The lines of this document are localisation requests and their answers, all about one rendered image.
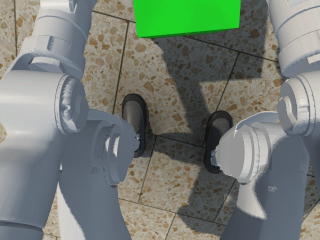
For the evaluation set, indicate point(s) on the robot left shin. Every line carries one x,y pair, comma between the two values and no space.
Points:
128,130

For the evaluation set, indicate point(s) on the robot left thigh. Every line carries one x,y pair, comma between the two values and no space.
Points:
94,161

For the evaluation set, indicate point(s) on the right robot forearm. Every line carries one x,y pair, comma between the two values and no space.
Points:
296,26

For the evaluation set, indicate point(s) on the robot right upper arm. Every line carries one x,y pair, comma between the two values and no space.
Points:
298,110

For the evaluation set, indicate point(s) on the carton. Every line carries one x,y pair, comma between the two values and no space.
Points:
172,18

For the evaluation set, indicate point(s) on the robot left upper arm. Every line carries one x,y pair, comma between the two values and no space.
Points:
39,111

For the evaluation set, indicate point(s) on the left robot forearm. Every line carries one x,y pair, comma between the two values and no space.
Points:
58,40

